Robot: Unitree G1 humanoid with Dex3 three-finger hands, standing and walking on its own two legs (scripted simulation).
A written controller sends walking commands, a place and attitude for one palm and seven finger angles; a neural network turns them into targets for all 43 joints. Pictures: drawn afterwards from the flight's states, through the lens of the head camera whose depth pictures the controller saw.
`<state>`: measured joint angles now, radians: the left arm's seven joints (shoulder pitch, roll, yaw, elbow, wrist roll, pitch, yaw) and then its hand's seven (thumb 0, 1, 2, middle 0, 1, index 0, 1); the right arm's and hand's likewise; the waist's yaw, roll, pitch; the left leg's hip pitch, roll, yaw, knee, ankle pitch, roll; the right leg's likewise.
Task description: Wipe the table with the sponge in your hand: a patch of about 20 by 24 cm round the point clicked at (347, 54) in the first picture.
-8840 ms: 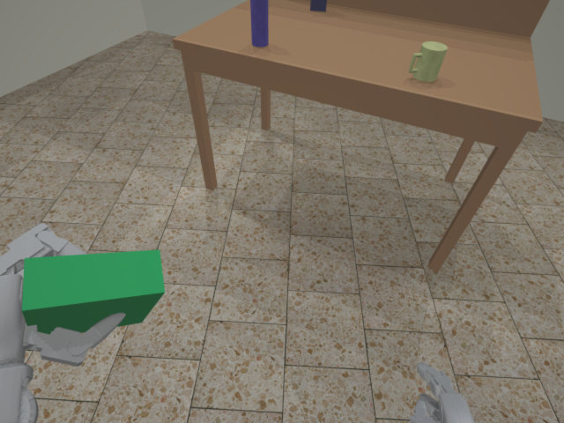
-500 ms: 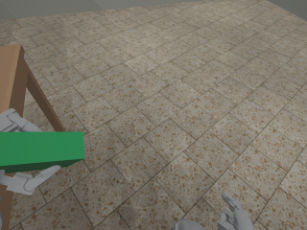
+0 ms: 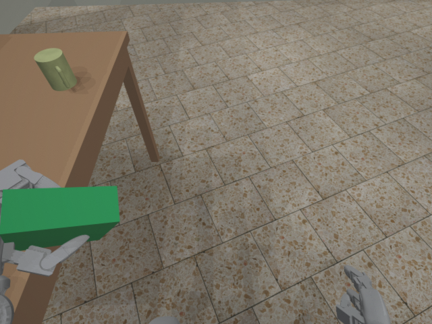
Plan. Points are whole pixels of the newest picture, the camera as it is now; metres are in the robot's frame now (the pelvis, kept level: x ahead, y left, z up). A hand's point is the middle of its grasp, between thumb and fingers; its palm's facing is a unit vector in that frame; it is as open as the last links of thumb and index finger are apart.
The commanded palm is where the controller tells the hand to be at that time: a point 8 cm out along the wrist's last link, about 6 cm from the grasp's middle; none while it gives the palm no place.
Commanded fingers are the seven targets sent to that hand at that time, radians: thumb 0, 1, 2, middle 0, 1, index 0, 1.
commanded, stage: turn to face it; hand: left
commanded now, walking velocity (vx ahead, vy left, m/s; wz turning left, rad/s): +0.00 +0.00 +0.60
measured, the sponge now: (77, 218) +0.23 +0.20 +0.15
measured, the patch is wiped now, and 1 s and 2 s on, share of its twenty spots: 0.00 0.00 0.00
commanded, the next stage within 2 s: take the last steps up to it in 1.82 s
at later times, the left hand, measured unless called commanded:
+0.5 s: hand out of the picture +0.04 +0.27 +0.17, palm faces +0.60 -0.61 -0.51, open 9.2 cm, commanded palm -0.02 +0.29 +0.17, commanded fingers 0.00 0.10 1.30 -1.20 -1.60 -1.20 -1.60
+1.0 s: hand out of the picture -0.13 +0.26 +0.16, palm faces +0.76 -0.48 -0.43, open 9.2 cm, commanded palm -0.20 +0.27 +0.17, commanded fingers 0.00 0.10 1.30 -1.20 -1.60 -1.20 -1.60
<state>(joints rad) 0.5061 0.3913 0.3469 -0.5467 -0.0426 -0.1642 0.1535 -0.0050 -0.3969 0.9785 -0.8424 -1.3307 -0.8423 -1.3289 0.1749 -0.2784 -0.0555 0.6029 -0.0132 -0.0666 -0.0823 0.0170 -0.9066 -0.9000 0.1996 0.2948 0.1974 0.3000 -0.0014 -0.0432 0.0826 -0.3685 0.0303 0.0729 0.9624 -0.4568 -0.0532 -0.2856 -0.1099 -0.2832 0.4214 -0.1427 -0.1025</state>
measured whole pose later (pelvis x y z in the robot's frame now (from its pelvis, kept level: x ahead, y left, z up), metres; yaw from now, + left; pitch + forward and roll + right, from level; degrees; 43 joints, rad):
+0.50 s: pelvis -0.08 -0.03 -0.02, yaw +17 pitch -1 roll -1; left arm 0.48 0.39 0.38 -0.55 -0.04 -0.17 0.12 -0.01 -0.40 0.98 -0.84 -1.33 -0.84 -1.33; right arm 0.20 -0.14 0.03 0.62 0.01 -0.11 0.00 0.02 -0.90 -0.90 0.21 0.30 0.20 0.30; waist 0.04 0.08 0.09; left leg -0.37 0.02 -0.16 0.62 -0.26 -0.05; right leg -0.24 0.01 -0.11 0.56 -0.31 0.05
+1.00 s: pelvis -0.17 -0.06 -0.01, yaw +35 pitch -1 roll +0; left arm 0.49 0.42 0.39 -0.59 -0.03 -0.19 0.13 0.00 -0.39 0.98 -0.84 -1.33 -0.84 -1.33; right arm 0.19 -0.19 -0.04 0.57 0.01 -0.09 -0.03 0.02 -0.91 -0.90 0.20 0.29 0.19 0.30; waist -0.01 -0.05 0.07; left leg -0.25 0.02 0.01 0.57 -0.29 0.00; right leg -0.49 -0.08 -0.12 1.03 -0.50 0.07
